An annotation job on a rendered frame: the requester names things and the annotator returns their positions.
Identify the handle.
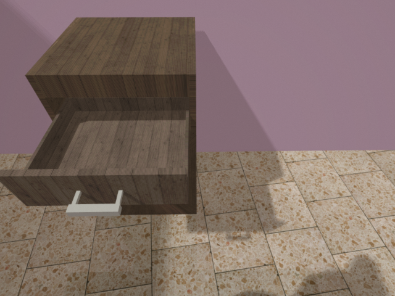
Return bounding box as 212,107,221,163
66,190,123,216

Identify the cabinet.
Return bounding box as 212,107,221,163
25,17,197,215

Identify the drawer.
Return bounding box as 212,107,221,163
0,97,189,206

